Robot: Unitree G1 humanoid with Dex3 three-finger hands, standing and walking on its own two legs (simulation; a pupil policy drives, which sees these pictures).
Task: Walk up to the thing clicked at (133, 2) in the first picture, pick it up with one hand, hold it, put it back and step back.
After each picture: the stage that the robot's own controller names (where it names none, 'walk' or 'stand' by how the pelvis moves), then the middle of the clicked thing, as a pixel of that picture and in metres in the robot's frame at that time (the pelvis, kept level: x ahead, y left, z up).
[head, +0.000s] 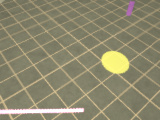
stand; (130, 6) +2.09 -0.72 -0.66
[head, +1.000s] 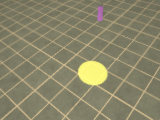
walk; (100, 12) +2.03 -0.17 -0.63
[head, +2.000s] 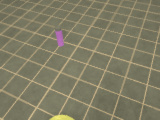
walk; (59, 36) +1.38 +0.29 -0.65
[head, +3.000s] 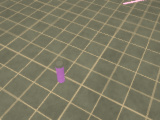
walk; (60, 72) +0.88 +0.23 -0.64
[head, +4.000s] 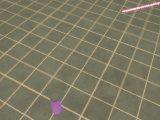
walk; (55, 103) +0.56 +0.17 -0.63
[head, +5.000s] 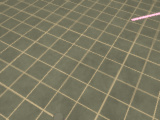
stand; out of the picture +0.42 +0.15 -0.65
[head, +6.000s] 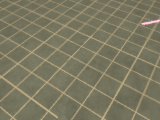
stand; out of the picture +0.42 +0.13 -0.65
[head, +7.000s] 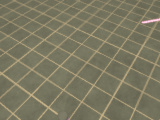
stand; out of the picture +0.44 +0.12 -0.65
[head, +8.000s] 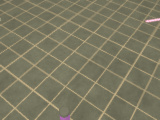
stand; (65, 117) +0.46 +0.11 -0.64
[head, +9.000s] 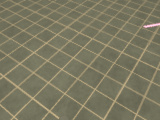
stand; out of the picture +0.42 +0.11 -0.66
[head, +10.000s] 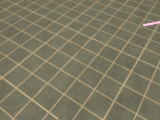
stand; out of the picture +0.41 +0.12 -0.66
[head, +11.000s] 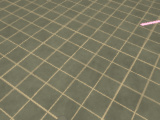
stand; out of the picture +0.41 +0.12 -0.66
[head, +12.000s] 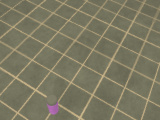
go down; (52, 104) +0.44 +0.14 -0.59
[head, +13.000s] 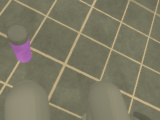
go down; (21, 46) +0.48 +0.23 -0.24
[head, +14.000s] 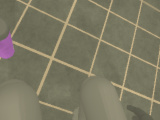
close in; (1, 41) +0.47 +0.25 -0.22
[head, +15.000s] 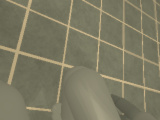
close; out of the picture +0.45 +0.29 -0.16
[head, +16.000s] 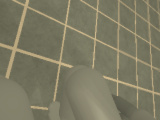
lift; out of the picture +0.41 +0.27 -0.16
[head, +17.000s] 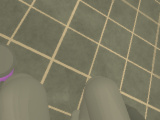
lift; out of the picture +0.33 +0.25 -0.08
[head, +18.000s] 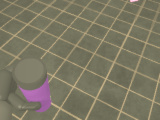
lift; (36, 90) +0.30 +0.14 +0.06
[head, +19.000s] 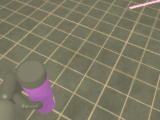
hold; (39, 91) +0.31 +0.14 +0.04
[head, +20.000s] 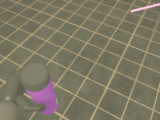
hold; (42, 92) +0.30 +0.13 +0.04
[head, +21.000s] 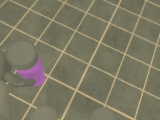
crouch; (30, 68) +0.38 +0.16 -0.03
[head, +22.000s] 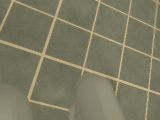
lower; out of the picture +0.45 +0.25 -0.10
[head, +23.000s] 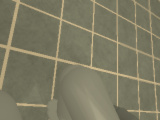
lower; out of the picture +0.44 +0.29 -0.17
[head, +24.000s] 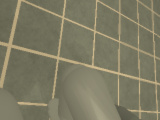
lower; out of the picture +0.43 +0.29 -0.17
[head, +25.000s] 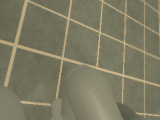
lower; out of the picture +0.42 +0.29 -0.17
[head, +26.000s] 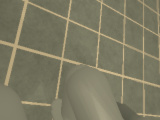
lower; out of the picture +0.41 +0.28 -0.17
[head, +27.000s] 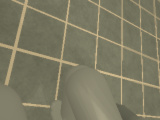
open; out of the picture +0.42 +0.27 -0.17
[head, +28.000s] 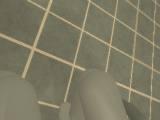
stand; out of the picture +0.42 +0.26 -0.18
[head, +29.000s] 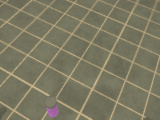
stand; (52, 107) +0.40 +0.15 -0.53
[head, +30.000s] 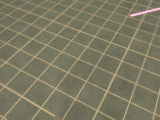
stand; out of the picture +0.39 +0.14 -0.60
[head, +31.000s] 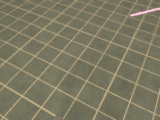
stand; out of the picture +0.39 +0.14 -0.60
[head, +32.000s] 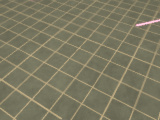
stand; out of the picture +0.42 +0.12 -0.65
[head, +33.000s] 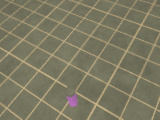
walk; (71, 97) +0.51 +0.13 -0.64
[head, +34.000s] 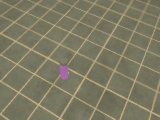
walk; (64, 68) +0.77 +0.11 -0.64
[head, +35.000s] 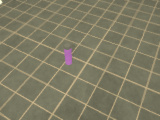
stand; (68, 54) +1.07 +0.17 -0.63
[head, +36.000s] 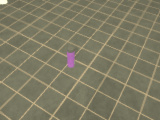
stand; (70, 57) +1.07 +0.11 -0.65
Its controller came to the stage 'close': yes
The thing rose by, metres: 0.68
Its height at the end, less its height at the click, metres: +0.00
